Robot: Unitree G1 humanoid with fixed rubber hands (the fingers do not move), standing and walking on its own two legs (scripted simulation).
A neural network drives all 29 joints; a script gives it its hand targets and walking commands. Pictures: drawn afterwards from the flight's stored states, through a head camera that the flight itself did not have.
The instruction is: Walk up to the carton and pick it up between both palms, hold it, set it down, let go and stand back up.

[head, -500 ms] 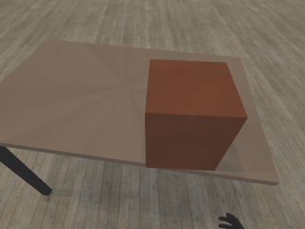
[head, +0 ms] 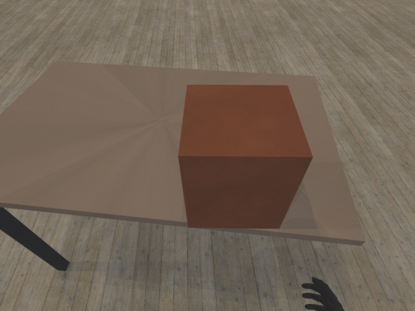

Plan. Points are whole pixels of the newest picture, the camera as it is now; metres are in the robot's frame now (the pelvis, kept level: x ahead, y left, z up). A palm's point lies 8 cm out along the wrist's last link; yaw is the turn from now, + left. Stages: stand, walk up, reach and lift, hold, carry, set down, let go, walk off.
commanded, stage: walk up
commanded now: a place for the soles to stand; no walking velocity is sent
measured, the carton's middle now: (235, 160) +0.43 -0.02 +0.05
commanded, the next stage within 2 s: reach and lift in 0.82 s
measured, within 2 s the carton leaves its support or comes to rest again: neither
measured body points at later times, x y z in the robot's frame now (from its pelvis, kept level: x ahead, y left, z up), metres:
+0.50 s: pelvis +0.00 +0.02 +0.00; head +0.01 +0.03 +0.45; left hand +0.08 +0.25 -0.13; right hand +0.11 -0.20 -0.11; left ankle +0.04 +0.14 -0.73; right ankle -0.03 -0.04 -0.73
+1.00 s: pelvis -0.03 +0.02 -0.02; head +0.01 +0.04 +0.43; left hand +0.19 +0.24 -0.13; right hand +0.14 -0.21 -0.13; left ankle +0.04 +0.14 -0.73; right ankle -0.03 -0.04 -0.73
